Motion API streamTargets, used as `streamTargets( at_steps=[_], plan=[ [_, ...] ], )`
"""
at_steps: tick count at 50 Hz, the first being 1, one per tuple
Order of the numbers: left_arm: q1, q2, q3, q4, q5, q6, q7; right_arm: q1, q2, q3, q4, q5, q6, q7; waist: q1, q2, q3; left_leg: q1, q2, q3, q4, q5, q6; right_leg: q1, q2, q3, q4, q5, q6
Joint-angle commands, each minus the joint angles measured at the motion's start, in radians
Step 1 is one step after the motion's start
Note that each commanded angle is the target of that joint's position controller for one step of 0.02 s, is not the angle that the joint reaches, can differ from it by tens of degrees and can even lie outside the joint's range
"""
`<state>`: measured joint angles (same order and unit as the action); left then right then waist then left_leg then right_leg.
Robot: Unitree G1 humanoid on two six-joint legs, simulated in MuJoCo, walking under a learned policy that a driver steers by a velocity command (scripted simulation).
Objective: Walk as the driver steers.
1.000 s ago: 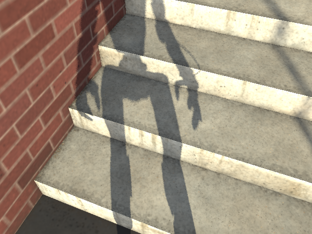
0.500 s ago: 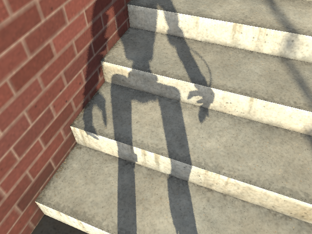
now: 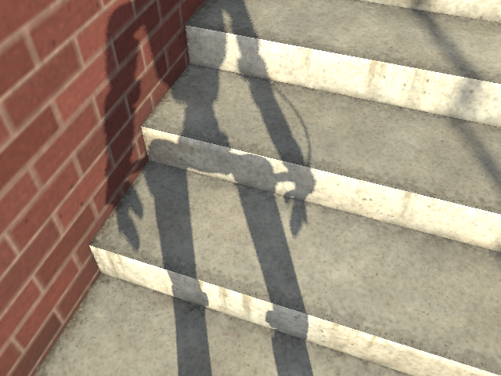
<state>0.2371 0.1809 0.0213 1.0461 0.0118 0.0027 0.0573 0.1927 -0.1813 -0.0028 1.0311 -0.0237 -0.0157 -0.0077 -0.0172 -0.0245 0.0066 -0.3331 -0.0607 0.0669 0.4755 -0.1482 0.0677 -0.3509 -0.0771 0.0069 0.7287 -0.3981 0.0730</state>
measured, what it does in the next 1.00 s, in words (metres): steps on the spot: right foot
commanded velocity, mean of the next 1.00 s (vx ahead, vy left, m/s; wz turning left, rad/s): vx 0.02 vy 0.00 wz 0.00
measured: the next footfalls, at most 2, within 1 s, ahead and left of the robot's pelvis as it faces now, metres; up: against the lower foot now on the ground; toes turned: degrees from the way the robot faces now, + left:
right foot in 0.04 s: +0.05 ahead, -0.14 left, +0.00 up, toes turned -2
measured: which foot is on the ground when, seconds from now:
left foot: down 0.00-1.00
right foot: up 0.00-0.02, down 0.04-1.00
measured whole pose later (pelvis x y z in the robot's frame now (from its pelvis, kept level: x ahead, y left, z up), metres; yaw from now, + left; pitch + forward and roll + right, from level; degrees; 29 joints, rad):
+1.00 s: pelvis +0.05 -0.03 +0.01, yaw +0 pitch -1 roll -1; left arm 0.35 0.15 0.04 1.11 0.01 0.00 0.03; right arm 0.28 -0.18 -0.02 1.05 0.01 0.01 -0.05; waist 0.00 0.01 0.03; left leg -0.24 0.02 0.02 0.49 -0.26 0.01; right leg -0.12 0.02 -0.04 0.43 -0.30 -0.03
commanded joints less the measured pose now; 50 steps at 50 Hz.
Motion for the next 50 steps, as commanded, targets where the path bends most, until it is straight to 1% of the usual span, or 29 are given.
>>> streamTargets(
  at_steps=[1,2,3,4,5,6,7,8,10,11,13,14,16,18,19,20,22,33,46,47,48,49,50],
  plan=[
    [0.169,0.061,0.007,0.038,0.020,0.030,-0.005,-0.035,-0.071,-0.002,-0.053,0.023,-0.004,0.002,0.072,0.082,0.025,-0.169,0.202,-0.233,-0.238,-0.440,0.048,0.250,0.013,-0.006,-0.227,0.153,-0.041],
    [0.153,0.084,0.006,0.025,0.028,0.034,-0.007,-0.016,-0.084,-0.006,-0.045,0.024,-0.007,0.003,0.060,0.059,0.070,-0.181,0.176,-0.216,-0.204,-0.482,0.006,0.228,-0.021,0.025,-0.282,0.150,-0.064],
    [0.140,0.121,0.013,0.037,0.016,0.029,-0.011,0.044,-0.098,-0.015,-0.039,0.026,-0.002,-0.002,0.007,-0.010,0.104,-0.103,0.132,-0.149,-0.213,-0.391,-0.014,0.089,-0.010,0.026,-0.290,-0.007,-0.100],
    [0.133,0.098,0.010,0.047,0.006,0.018,-0.018,0.040,-0.096,-0.013,-0.037,0.018,0.001,-0.010,0.015,-0.050,0.127,-0.012,0.114,-0.120,-0.168,-0.313,-0.030,0.002,-0.003,0.042,-0.341,-0.083,-0.114],
    [0.118,0.072,0.004,0.055,0.007,0.005,-0.023,0.051,-0.091,-0.015,-0.035,0.020,0.003,-0.016,0.006,-0.085,0.125,0.046,0.104,-0.106,-0.127,-0.218,-0.032,-0.023,-0.007,0.049,-0.376,-0.065,-0.109],
    [0.107,0.063,0.002,0.062,0.010,-0.008,-0.028,0.055,-0.083,-0.015,-0.034,0.017,0.009,-0.024,0.000,-0.096,0.108,0.088,0.104,-0.101,-0.102,-0.138,-0.028,-0.017,-0.005,0.048,-0.389,0.001,-0.099],
    [0.102,0.063,0.004,0.066,0.009,-0.019,-0.032,0.070,-0.082,-0.017,-0.034,0.014,0.012,-0.028,-0.006,-0.092,0.084,0.112,0.105,-0.097,-0.090,-0.071,-0.024,0.007,-0.004,0.049,-0.386,0.068,-0.092],
    [0.116,0.058,0.005,0.074,0.006,-0.028,-0.035,0.078,-0.081,-0.018,-0.030,0.014,0.014,-0.028,0.000,-0.068,0.059,0.121,0.108,-0.098,-0.081,-0.016,-0.021,0.043,-0.001,0.045,-0.374,0.137,-0.087],
    [0.148,0.056,0.006,0.089,0.001,-0.036,-0.038,0.086,-0.075,-0.018,-0.030,0.020,0.015,-0.024,0.008,-0.021,0.024,0.145,0.112,-0.096,-0.072,0.060,-0.019,0.088,0.002,0.041,-0.363,0.229,-0.087],
    [0.156,0.056,0.006,0.094,0.001,-0.036,-0.038,0.087,-0.074,-0.018,-0.031,0.022,0.016,-0.023,0.010,-0.010,0.015,0.154,0.114,-0.095,-0.068,0.086,-0.020,0.100,0.003,0.039,-0.363,0.259,-0.088],
    [0.169,0.054,0.006,0.100,0.002,-0.034,-0.038,0.093,-0.074,-0.017,-0.031,0.025,0.018,-0.022,0.014,0.003,0.006,0.169,0.117,-0.093,-0.060,0.121,-0.024,0.117,0.006,0.035,-0.364,0.302,-0.091],
    [0.173,0.062,0.009,0.100,0.001,-0.032,-0.039,0.100,-0.068,-0.015,-0.031,0.024,0.020,-0.021,0.014,0.011,0.006,0.174,0.118,-0.093,-0.057,0.138,-0.028,0.121,0.008,0.033,-0.364,0.318,-0.091],
    [0.183,0.058,0.009,0.102,0.002,-0.029,-0.039,0.105,-0.074,-0.016,-0.032,0.025,0.024,-0.022,0.016,0.023,0.003,0.182,0.120,-0.091,-0.051,0.161,-0.031,0.132,0.009,0.031,-0.368,0.343,-0.092],
    [0.186,0.059,0.009,0.100,0.002,-0.026,-0.039,0.113,-0.078,-0.016,-0.032,0.026,0.027,-0.024,0.017,0.028,0.006,0.185,0.123,-0.092,-0.048,0.173,-0.035,0.139,0.011,0.028,-0.372,0.362,-0.093],
    [0.175,0.056,0.009,0.094,0.006,-0.026,-0.041,0.101,-0.077,-0.017,-0.035,0.023,0.028,-0.024,0.018,0.030,0.016,0.182,0.127,-0.094,-0.048,0.182,-0.035,0.140,0.010,0.029,-0.376,0.377,-0.094],
    [0.178,0.058,0.010,0.094,0.007,-0.025,-0.042,0.106,-0.081,-0.017,-0.035,0.023,0.028,-0.026,0.018,0.030,0.012,0.185,0.128,-0.094,-0.048,0.186,-0.036,0.147,0.011,0.027,-0.378,0.385,-0.094],
    [0.184,0.060,0.012,0.094,0.005,-0.024,-0.041,0.111,-0.086,-0.019,-0.034,0.026,0.030,-0.028,0.019,0.030,0.017,0.186,0.131,-0.096,-0.047,0.192,-0.037,0.156,0.012,0.025,-0.383,0.393,-0.096],
    [0.173,0.057,0.020,0.077,0.005,-0.010,-0.033,0.106,-0.093,-0.026,-0.028,0.026,0.027,-0.032,0.021,0.028,0.048,0.174,0.138,-0.101,-0.067,0.153,-0.048,0.164,0.020,0.019,-0.412,0.333,-0.099],
    [0.186,0.051,0.021,0.066,0.004,-0.007,-0.028,0.119,-0.084,-0.031,-0.011,0.026,0.023,-0.034,0.020,0.031,0.063,0.166,0.139,-0.102,-0.088,0.090,-0.053,0.146,0.023,0.018,-0.430,0.247,-0.103],
    [0.197,0.051,0.021,0.069,0.003,-0.006,-0.026,0.130,-0.082,-0.031,-0.005,0.026,0.024,-0.036,0.020,0.028,0.047,0.170,0.128,-0.091,-0.085,0.015,-0.050,0.151,0.032,0.011,-0.432,0.172,-0.110],
    [0.198,0.066,0.028,0.066,-0.004,-0.003,-0.022,0.129,-0.090,-0.036,-0.005,0.031,0.026,-0.040,0.020,0.020,0.052,0.153,0.106,-0.070,-0.061,-0.123,-0.041,0.138,0.044,0.006,-0.424,0.038,-0.128],
    [0.185,0.086,0.036,0.051,-0.012,-0.001,-0.015,0.126,-0.097,-0.042,-0.010,0.038,0.026,-0.044,0.019,-0.001,0.068,0.114,0.078,-0.045,-0.026,-0.310,-0.029,0.108,0.045,0.020,-0.423,-0.147,-0.157],
    [0.178,0.101,0.042,0.033,-0.015,0.000,-0.009,0.116,-0.099,-0.044,-0.019,0.042,0.021,-0.048,0.025,-0.017,0.108,0.048,0.067,-0.039,-0.001,-0.440,-0.021,0.067,0.024,0.058,-0.442,-0.308,-0.184]
  ],
)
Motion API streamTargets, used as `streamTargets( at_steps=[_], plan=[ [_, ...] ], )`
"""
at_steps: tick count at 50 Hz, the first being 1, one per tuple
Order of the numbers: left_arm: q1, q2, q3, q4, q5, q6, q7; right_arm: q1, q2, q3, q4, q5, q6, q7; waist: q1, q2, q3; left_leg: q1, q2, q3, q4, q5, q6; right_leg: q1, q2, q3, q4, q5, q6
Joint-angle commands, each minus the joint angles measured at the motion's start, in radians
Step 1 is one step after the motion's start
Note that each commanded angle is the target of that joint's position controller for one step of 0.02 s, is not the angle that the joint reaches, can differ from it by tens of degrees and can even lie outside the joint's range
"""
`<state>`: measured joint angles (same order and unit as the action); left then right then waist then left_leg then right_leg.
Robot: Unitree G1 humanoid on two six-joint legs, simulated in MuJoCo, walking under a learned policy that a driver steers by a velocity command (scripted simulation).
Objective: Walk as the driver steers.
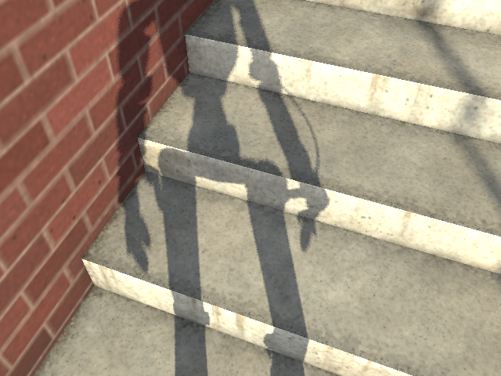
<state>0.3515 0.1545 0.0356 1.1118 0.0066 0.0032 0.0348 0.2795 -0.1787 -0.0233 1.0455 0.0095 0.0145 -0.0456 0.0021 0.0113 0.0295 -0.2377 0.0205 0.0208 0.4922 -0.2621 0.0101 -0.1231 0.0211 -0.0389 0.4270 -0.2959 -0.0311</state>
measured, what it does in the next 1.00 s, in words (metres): climbs, turning right: right foot 0.13 m higher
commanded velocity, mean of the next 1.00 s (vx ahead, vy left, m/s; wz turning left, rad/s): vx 0.15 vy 0.00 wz -0.32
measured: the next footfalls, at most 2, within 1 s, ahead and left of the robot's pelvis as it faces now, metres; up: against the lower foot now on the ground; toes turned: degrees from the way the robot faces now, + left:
right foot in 0.62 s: +0.30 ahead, -0.06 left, +0.13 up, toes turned -12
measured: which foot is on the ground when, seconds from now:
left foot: down 0.00-0.62, up 0.64-1.00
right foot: down 0.00-0.24, up 0.26-0.60, down 0.62-1.00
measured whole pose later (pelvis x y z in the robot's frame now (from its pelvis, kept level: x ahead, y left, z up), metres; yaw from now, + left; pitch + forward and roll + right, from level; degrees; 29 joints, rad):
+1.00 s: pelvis +0.24 +0.03 +0.12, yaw -22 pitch +4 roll +2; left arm 0.24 0.23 0.01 0.67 0.02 0.05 0.06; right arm 0.16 -0.21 0.02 0.61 -0.02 0.00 -0.06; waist 0.02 0.03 -0.01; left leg -0.83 0.02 -0.07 1.34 -0.19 -0.10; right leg -0.46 0.13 0.13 0.62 -0.22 -0.09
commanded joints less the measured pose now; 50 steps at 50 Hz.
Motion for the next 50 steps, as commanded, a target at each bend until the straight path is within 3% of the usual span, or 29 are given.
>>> streamTargets(
  at_steps=[1,3,5,8,11,12,13,14,15,16,18,20,23,25,26,28,30,31,32,33,34,35,36,37,41,44,47,48,50],
  plan=[
    [0.080,0.136,0.033,-0.045,-0.012,-0.004,0.018,0.009,-0.097,-0.023,-0.047,0.012,-0.019,-0.011,0.021,-0.067,0.124,-0.119,-0.022,0.011,0.023,-0.367,0.041,-0.174,-0.113,0.166,-0.168,-0.506,-0.107],
    [0.138,0.185,0.053,-0.051,-0.014,-0.019,0.021,-0.029,-0.048,-0.013,-0.071,0.015,-0.049,0.001,0.045,-0.158,0.145,-0.257,-0.026,0.055,0.247,-0.208,0.032,-0.097,-0.288,0.397,-0.268,-0.560,-0.194],
    [0.134,0.190,0.061,-0.063,-0.014,-0.029,0.026,-0.041,-0.061,-0.016,-0.093,0.032,-0.069,0.017,0.041,-0.169,0.167,-0.373,0.052,-0.019,0.451,-0.250,0.040,-0.074,-0.385,0.499,-0.317,-0.486,-0.243],
    [0.048,0.182,0.058,-0.114,-0.017,-0.032,0.022,-0.014,-0.078,-0.020,-0.109,0.026,-0.086,0.034,-0.001,-0.110,0.139,-0.260,0.065,0.013,0.274,-0.265,0.055,-0.076,-0.296,0.318,-0.264,-0.254,-0.172],
    [-0.012,0.221,0.057,-0.150,-0.020,-0.033,0.011,0.205,-0.090,-0.053,-0.035,0.008,-0.091,0.032,-0.117,-0.053,0.066,0.132,-0.073,0.135,-0.038,0.019,0.049,-0.216,-0.174,0.154,0.006,0.223,-0.143],
    [-0.052,0.176,0.044,-0.169,-0.019,-0.044,0.002,0.354,-0.125,-0.069,0.000,0.002,-0.091,0.033,-0.176,0.045,-0.014,0.316,0.003,0.004,-0.115,0.062,0.080,-0.313,-0.097,0.059,0.308,0.334,-0.096],
    [-0.054,0.041,0.008,-0.188,0.001,-0.069,-0.010,0.478,-0.239,-0.085,0.019,-0.015,-0.074,0.021,-0.169,0.389,-0.107,0.515,0.292,-0.445,-0.239,0.283,0.195,-0.620,0.046,-0.056,0.776,-0.103,-0.001],
    [0.036,0.036,0.011,-0.137,-0.056,-0.101,-0.022,0.515,-0.214,-0.071,0.023,-0.059,-0.085,0.014,-0.162,0.319,-0.170,0.445,0.461,-0.775,-0.362,0.170,0.375,-0.655,0.093,0.161,1.175,-0.281,0.009],
    [-0.031,0.065,0.014,-0.160,-0.101,-0.106,-0.032,0.416,-0.179,-0.051,0.020,-0.059,-0.087,0.006,-0.106,0.165,0.007,0.404,0.490,-0.640,-0.338,0.209,0.380,-0.889,0.056,0.183,1.485,-0.308,-0.013],
    [-0.110,0.056,0.004,-0.189,-0.100,-0.098,-0.033,0.339,-0.103,-0.028,0.013,-0.050,-0.083,0.008,-0.091,0.081,0.091,0.379,0.425,-0.421,-0.298,0.256,0.299,-1.020,0.016,0.172,1.582,-0.272,-0.039],
    [-0.164,0.001,-0.017,-0.235,-0.056,-0.087,-0.030,0.285,-0.017,0.010,0.022,-0.065,-0.064,0.026,-0.057,-0.017,0.072,0.346,0.304,-0.184,-0.215,0.412,0.175,-1.103,0.000,0.163,1.720,-0.168,-0.070],
    [-0.154,-0.054,-0.052,-0.284,-0.063,-0.059,-0.052,0.274,0.021,0.036,0.032,-0.072,-0.040,0.029,-0.020,0.018,0.050,0.255,0.292,-0.091,-0.216,0.418,0.138,-1.166,0.003,0.153,1.894,-0.166,-0.091],
    [-0.265,-0.047,-0.096,-0.457,-0.031,-0.038,-0.049,0.107,-0.043,0.042,-0.035,-0.054,-0.027,0.004,0.066,0.020,0.123,-0.125,0.180,0.110,-0.306,0.266,0.082,-1.040,-0.039,0.062,1.543,-0.036,-0.036],
    [-0.347,0.009,-0.106,-0.540,0.002,-0.049,-0.049,0.094,-0.109,0.038,-0.064,-0.042,-0.035,-0.042,0.070,0.054,0.056,-0.319,0.116,0.186,-0.391,0.418,0.109,-0.690,-0.072,-0.075,1.106,0.049,0.028],
    [-0.408,0.003,-0.105,-0.568,-0.003,-0.055,-0.040,0.137,-0.167,0.022,-0.065,-0.029,-0.047,-0.049,0.048,0.076,-0.011,-0.270,0.156,0.162,-0.433,0.582,0.129,-0.537,-0.074,-0.104,0.982,0.042,0.040],
    [-0.339,0.032,-0.081,-0.548,-0.004,-0.045,-0.025,0.202,-0.275,-0.010,-0.053,-0.020,-0.056,-0.040,0.066,0.153,-0.143,0.053,0.218,0.185,-0.253,1.383,0.149,-0.473,0.008,-0.201,0.945,-0.098,-0.003],
    [-0.182,0.110,-0.053,-0.521,-0.007,-0.046,-0.036,0.141,-0.283,-0.025,-0.101,-0.008,-0.033,-0.030,0.131,0.239,-0.253,0.341,0.279,0.151,0.019,1.816,0.138,-0.463,0.045,-0.137,0.733,-0.171,-0.090],
    [-0.113,0.171,-0.025,-0.508,-0.009,-0.046,-0.050,0.105,-0.266,-0.026,-0.126,-0.002,-0.017,-0.025,0.173,0.243,-0.293,0.363,0.247,0.147,0.200,1.776,0.107,-0.361,0.062,-0.040,0.500,-0.106,-0.139],
    [-0.076,0.313,0.021,-0.502,0.008,-0.045,-0.056,0.098,-0.219,-0.021,-0.194,-0.028,-0.026,-0.023,0.175,-0.022,-0.315,0.028,0.129,0.110,0.559,1.062,0.047,-0.089,-0.084,0.381,0.321,0.241,-0.237],
    [-0.098,0.401,0.039,-0.504,0.074,-0.024,-0.033,0.139,-0.082,0.009,-0.230,-0.070,-0.053,0.022,0.084,-0.355,-0.462,-0.304,-0.158,-0.065,1.008,-0.102,-0.008,0.069,-0.338,0.995,-0.062,0.382,-0.423],
    [-0.136,0.314,0.022,-0.516,0.088,-0.023,-0.013,0.134,-0.107,-0.012,-0.224,-0.048,-0.074,0.067,0.069,-0.225,-0.391,-0.390,-0.138,-0.231,1.297,-0.177,0.007,-0.059,-0.368,1.005,-0.112,0.305,-0.397],
    [-0.197,0.211,-0.006,-0.506,0.048,-0.029,-0.023,0.009,-0.097,-0.011,-0.289,-0.008,-0.061,0.074,0.046,-0.101,-0.192,-0.506,-0.107,-0.189,1.336,-0.166,0.019,-0.227,-0.308,0.788,-0.028,0.134,-0.312],
    [-0.214,0.156,-0.022,-0.466,0.000,-0.032,-0.032,-0.050,-0.085,-0.004,-0.327,-0.010,-0.050,0.061,0.000,-0.026,-0.020,-0.593,-0.078,-0.141,1.367,-0.148,0.029,-0.358,-0.227,0.617,-0.005,0.062,-0.228],
    [-0.246,0.129,-0.029,-0.445,-0.001,-0.032,-0.036,0.005,-0.080,-0.001,-0.331,-0.014,-0.040,0.040,-0.061,-0.015,0.013,-0.593,-0.040,-0.119,1.338,-0.098,0.034,-0.429,-0.176,0.455,0.011,0.013,-0.164],
    [-0.207,0.133,-0.022,-0.409,-0.007,-0.034,-0.040,0.014,-0.060,0.025,-0.413,-0.040,-0.042,0.011,-0.109,-0.044,-0.023,-0.579,0.000,-0.079,1.174,0.091,0.033,-0.454,-0.033,0.266,0.025,0.106,-0.144],
    [-0.201,0.213,0.002,-0.454,-0.010,0.003,0.006,-0.080,-0.068,0.034,-0.486,-0.059,-0.039,-0.012,-0.076,-0.087,-0.105,-0.578,-0.024,-0.026,0.949,0.155,-0.049,-0.337,-0.020,0.299,0.013,0.282,-0.173],
    [-0.196,0.229,0.017,-0.529,-0.005,0.018,0.035,-0.109,-0.094,0.025,-0.502,-0.033,-0.025,-0.027,-0.028,-0.110,-0.207,-0.604,-0.002,-0.063,0.768,0.100,-0.118,-0.150,-0.100,0.431,-0.010,0.241,-0.174],
    [-0.209,0.209,0.010,-0.552,0.016,0.023,0.035,-0.065,-0.086,0.024,-0.480,-0.026,-0.013,-0.026,-0.025,-0.145,-0.238,-0.582,-0.009,-0.061,0.865,0.079,-0.137,-0.141,-0.124,0.475,0.014,0.210,-0.190],
    [-0.212,0.190,0.002,-0.589,0.018,0.036,0.039,-0.067,-0.099,0.014,-0.483,-0.011,-0.003,-0.021,-0.002,-0.140,-0.209,-0.588,-0.023,-0.087,0.937,0.033,-0.148,-0.155,-0.144,0.542,0.011,0.105,-0.217]
  ],
)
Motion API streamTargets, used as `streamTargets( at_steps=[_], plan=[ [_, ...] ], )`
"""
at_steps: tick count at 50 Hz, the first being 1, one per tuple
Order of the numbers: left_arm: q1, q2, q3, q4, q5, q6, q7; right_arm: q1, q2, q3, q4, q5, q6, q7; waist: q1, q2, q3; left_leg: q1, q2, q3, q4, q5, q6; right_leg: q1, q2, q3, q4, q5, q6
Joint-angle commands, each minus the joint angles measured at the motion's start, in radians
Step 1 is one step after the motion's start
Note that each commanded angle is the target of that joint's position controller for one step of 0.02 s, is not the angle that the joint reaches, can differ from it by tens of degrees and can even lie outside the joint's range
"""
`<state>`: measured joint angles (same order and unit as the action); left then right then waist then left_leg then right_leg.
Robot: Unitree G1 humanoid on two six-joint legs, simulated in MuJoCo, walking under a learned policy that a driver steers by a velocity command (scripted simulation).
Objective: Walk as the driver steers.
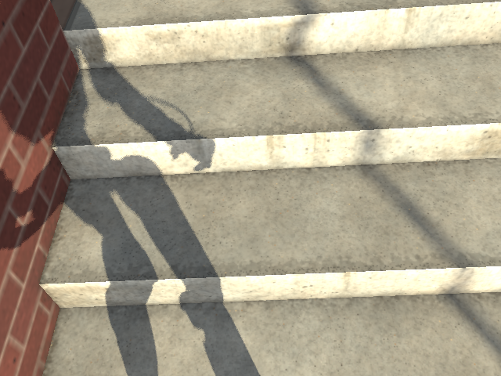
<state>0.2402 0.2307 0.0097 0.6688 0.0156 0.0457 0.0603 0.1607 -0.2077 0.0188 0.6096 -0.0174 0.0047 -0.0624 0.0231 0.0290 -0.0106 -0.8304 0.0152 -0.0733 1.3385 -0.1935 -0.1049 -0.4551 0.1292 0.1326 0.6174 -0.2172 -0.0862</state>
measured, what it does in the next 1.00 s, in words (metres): walks ahead: left foot, then right foot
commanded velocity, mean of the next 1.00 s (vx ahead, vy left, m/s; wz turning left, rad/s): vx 0.00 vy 0.00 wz -0.22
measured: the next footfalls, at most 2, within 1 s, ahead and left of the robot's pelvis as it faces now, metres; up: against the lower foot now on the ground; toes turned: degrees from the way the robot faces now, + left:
left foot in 0.22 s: +0.11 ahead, +0.16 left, +0.00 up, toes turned -9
right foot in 0.58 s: +0.10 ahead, -0.08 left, +0.00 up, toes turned -9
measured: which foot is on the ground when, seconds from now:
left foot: up 0.00-0.20, down 0.22-1.00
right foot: down 0.00-0.22, up 0.24-0.56, down 0.58-1.00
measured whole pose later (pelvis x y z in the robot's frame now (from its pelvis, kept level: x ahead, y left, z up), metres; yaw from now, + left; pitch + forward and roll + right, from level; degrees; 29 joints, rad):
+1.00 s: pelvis +0.10 +0.03 +0.02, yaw -10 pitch +0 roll +1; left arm 0.22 0.19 0.03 0.81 -0.01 0.02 0.04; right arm 0.28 -0.19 -0.02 0.86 -0.02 -0.02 -0.01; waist -0.02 -0.02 0.02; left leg -0.09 -0.01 0.03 0.36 -0.26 0.00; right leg -0.18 -0.01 0.02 0.45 -0.27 -0.01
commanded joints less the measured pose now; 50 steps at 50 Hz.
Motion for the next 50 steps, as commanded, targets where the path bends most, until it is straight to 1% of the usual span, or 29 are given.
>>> streamTargets(
  at_steps=[1,5,6,7,8,9,10,11,12,13,14,15,16,17,18,19,20,21,23,24,25,28,29,30,31,33,38,44,50],
  plan=[
    [-0.092,0.112,0.029,-0.159,0.005,-0.003,0.016,0.028,-0.073,-0.031,-0.057,0.019,0.003,-0.004,-0.010,-0.154,-0.135,-0.015,-0.021,-0.005,0.081,-0.063,-0.032,0.186,-0.260,0.404,-0.184,-0.003,-0.167],
    [-0.082,0.097,0.036,-0.207,-0.009,0.016,0.039,0.016,-0.049,-0.019,-0.066,0.030,-0.013,0.009,-0.001,-0.166,-0.099,0.039,-0.017,-0.026,-0.214,-0.190,-0.012,0.286,-0.260,0.444,-0.172,0.103,-0.135],
    [-0.071,0.095,0.038,-0.211,-0.007,0.020,0.037,0.024,-0.054,-0.022,-0.061,0.026,-0.017,0.013,0.008,-0.174,-0.110,0.099,-0.018,-0.028,-0.303,-0.247,-0.002,0.298,-0.263,0.447,-0.171,0.183,-0.135],
    [-0.083,0.108,0.047,-0.209,-0.012,0.024,0.032,0.047,-0.066,-0.032,-0.057,0.022,-0.022,0.021,-0.011,-0.181,-0.111,0.184,-0.011,-0.019,-0.403,-0.295,0.010,0.295,-0.259,0.434,-0.160,0.258,-0.124],
    [-0.078,0.110,0.053,-0.204,-0.026,0.024,0.031,0.073,-0.084,-0.043,-0.043,0.033,-0.027,0.031,-0.027,-0.195,-0.105,0.278,-0.017,0.009,-0.526,-0.323,0.019,0.273,-0.247,0.397,-0.154,0.366,-0.113],
    [-0.078,0.099,0.053,-0.194,-0.040,0.024,0.026,0.109,-0.099,-0.054,-0.018,0.042,-0.032,0.038,-0.038,-0.196,-0.098,0.363,-0.015,0.037,-0.698,-0.241,0.027,0.282,-0.222,0.364,-0.119,0.435,-0.094],
    [-0.099,0.084,0.050,-0.194,-0.060,0.021,0.020,0.140,-0.102,-0.067,0.015,0.038,-0.036,0.045,-0.058,-0.185,-0.079,0.466,-0.023,0.083,-0.901,-0.048,0.036,0.255,-0.186,0.300,-0.072,0.441,-0.073],
    [-0.067,0.058,0.049,-0.183,-0.063,0.012,0.011,0.132,-0.119,-0.081,0.035,0.024,-0.040,0.049,-0.040,-0.114,-0.084,0.593,-0.004,0.042,-0.977,0.086,0.052,0.175,-0.117,0.238,0.026,0.270,-0.039],
    [-0.011,-0.003,0.039,-0.170,-0.042,-0.003,-0.006,0.143,-0.171,-0.092,0.020,-0.007,-0.039,0.045,-0.011,0.124,-0.095,0.771,0.206,-0.178,-0.938,0.508,0.126,-0.051,0.016,0.108,0.268,-0.242,0.044],
    [0.024,0.071,0.060,-0.169,-0.036,-0.024,-0.009,0.133,-0.194,-0.106,-0.017,-0.057,-0.040,0.036,-0.007,0.297,-0.138,0.694,0.419,-0.470,-0.966,0.671,0.353,-0.119,0.065,0.102,0.485,-0.497,0.126],
    [0.016,0.144,0.082,-0.145,-0.036,-0.028,-0.011,0.095,-0.160,-0.097,-0.052,-0.053,-0.042,0.030,-0.016,0.182,-0.123,0.650,0.433,-0.463,-0.957,0.578,0.437,-0.136,-0.002,0.088,0.696,-0.476,0.187],
    [-0.042,0.147,0.085,-0.145,-0.053,-0.027,-0.010,0.063,-0.128,-0.095,-0.053,-0.044,-0.034,0.018,-0.015,0.113,-0.072,0.613,0.361,-0.372,-0.937,0.463,0.402,-0.163,-0.027,0.079,0.785,-0.418,0.202],
    [-0.082,0.107,0.067,-0.135,-0.049,-0.020,-0.010,0.051,-0.102,-0.081,-0.054,-0.021,-0.018,0.007,-0.014,0.046,-0.053,0.673,0.273,-0.293,-0.930,0.277,0.347,-0.221,-0.053,0.073,0.743,-0.355,0.209],
    [-0.116,0.068,0.051,-0.138,-0.048,-0.013,-0.013,0.046,-0.070,-0.067,-0.049,-0.002,-0.009,-0.001,-0.024,0.049,-0.032,0.694,0.231,-0.251,-0.950,0.149,0.321,-0.242,-0.068,0.067,0.676,-0.308,0.216],
    [-0.122,0.021,0.033,-0.123,-0.053,-0.007,-0.024,0.051,-0.042,-0.055,-0.040,0.004,0.000,-0.001,-0.031,0.049,-0.031,0.701,0.173,-0.192,-0.977,0.024,0.287,-0.204,-0.086,0.040,0.563,-0.258,0.227],
    [-0.172,-0.022,0.016,-0.140,-0.060,-0.008,-0.032,0.108,-0.048,-0.058,-0.009,0.009,0.021,-0.010,-0.047,0.093,0.008,0.711,0.129,-0.158,-1.011,-0.086,0.292,-0.200,-0.085,-0.017,0.430,-0.239,0.246],
    [-0.179,-0.028,0.011,-0.122,-0.060,-0.009,-0.039,0.093,-0.039,-0.053,-0.009,0.003,0.025,-0.005,-0.056,0.101,0.025,0.707,0.107,-0.127,-1.027,-0.103,0.281,-0.154,-0.109,-0.076,0.300,-0.206,0.245],
    [-0.193,-0.027,0.012,-0.117,-0.056,-0.014,-0.040,0.067,-0.037,-0.047,-0.030,-0.008,0.015,0.004,-0.062,0.131,-0.001,0.705,0.123,-0.140,-1.030,-0.045,0.276,-0.069,-0.141,-0.076,0.212,-0.180,0.240],
    [-0.187,0.004,0.024,-0.102,-0.056,-0.021,-0.031,0.089,-0.083,-0.062,-0.019,-0.006,0.004,0.016,-0.080,0.160,-0.008,0.720,0.141,-0.144,-1.031,0.062,0.284,0.026,-0.139,-0.118,0.047,-0.195,0.224],
    [-0.158,0.041,0.036,-0.088,-0.054,-0.023,-0.023,0.093,-0.108,-0.071,-0.017,-0.009,-0.008,0.021,-0.072,0.166,-0.015,0.706,0.167,-0.153,-1.013,0.165,0.293,0.074,-0.141,-0.130,0.052,-0.149,0.221],
    [-0.110,0.042,0.042,-0.067,-0.049,-0.027,-0.015,0.110,-0.127,-0.079,-0.005,-0.006,-0.012,0.015,-0.059,0.134,-0.015,0.693,0.180,-0.145,-1.002,0.208,0.307,0.119,-0.146,-0.129,0.011,-0.115,0.209],
    [-0.113,0.037,0.039,-0.049,-0.043,-0.037,-0.017,0.111,-0.088,-0.067,0.020,0.004,-0.030,0.029,-0.040,0.098,0.000,0.678,0.161,-0.121,-0.978,0.299,0.288,0.199,-0.152,-0.132,-0.161,0.013,0.170],
    [-0.125,0.048,0.039,-0.052,-0.036,-0.036,-0.018,0.123,-0.084,-0.067,0.031,-0.001,-0.037,0.034,-0.040,0.079,-0.010,0.674,0.143,-0.103,-0.976,0.300,0.268,0.241,-0.171,-0.107,-0.188,0.083,0.158],
    [-0.124,0.086,0.046,-0.057,-0.031,-0.036,-0.019,0.132,-0.076,-0.066,0.034,-0.009,-0.048,0.041,-0.048,0.025,-0.031,0.660,0.116,-0.078,-0.963,0.276,0.245,0.287,-0.202,-0.074,-0.158,0.240,0.143],
    [-0.086,0.105,0.055,-0.020,-0.034,-0.035,-0.025,0.181,-0.058,-0.062,0.053,-0.010,-0.052,0.044,-0.069,-0.093,-0.072,0.684,0.070,-0.025,-0.982,0.220,0.222,0.291,-0.203,-0.067,-0.125,0.234,0.110],
    [-0.077,0.041,0.044,-0.008,-0.034,-0.038,-0.031,0.141,-0.054,-0.060,0.079,-0.004,-0.049,0.046,-0.040,-0.086,-0.045,0.695,0.046,0.008,-0.978,0.192,0.200,0.280,-0.204,-0.062,-0.151,0.230,0.089],
    [-0.052,0.038,0.041,0.026,-0.026,-0.039,-0.028,0.146,-0.041,-0.058,0.123,0.000,-0.040,0.051,-0.047,-0.078,-0.031,0.723,0.035,0.033,-0.989,0.241,0.184,0.286,-0.200,-0.057,-0.157,0.271,0.079],
    [-0.032,0.058,0.048,0.054,-0.026,-0.036,-0.020,0.153,-0.061,-0.059,0.177,-0.003,-0.041,0.049,-0.039,-0.058,-0.008,0.720,0.043,0.042,-1.011,0.226,0.170,0.311,-0.208,-0.050,-0.184,0.318,0.058],
    [-0.008,0.054,0.047,0.098,-0.025,-0.033,-0.019,0.169,-0.069,-0.059,0.231,-0.001,-0.034,0.043,-0.041,-0.047,0.000,0.729,0.047,0.048,-1.024,0.201,0.153,0.323,-0.203,-0.052,-0.210,0.335,0.046]
  ],
)
Velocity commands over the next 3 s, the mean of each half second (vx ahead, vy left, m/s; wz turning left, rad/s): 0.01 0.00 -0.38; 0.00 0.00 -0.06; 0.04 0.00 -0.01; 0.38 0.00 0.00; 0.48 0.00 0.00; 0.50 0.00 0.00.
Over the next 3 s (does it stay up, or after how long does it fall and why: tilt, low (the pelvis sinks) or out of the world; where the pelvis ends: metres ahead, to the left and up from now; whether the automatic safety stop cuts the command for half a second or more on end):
stays up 0.87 0.08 0.28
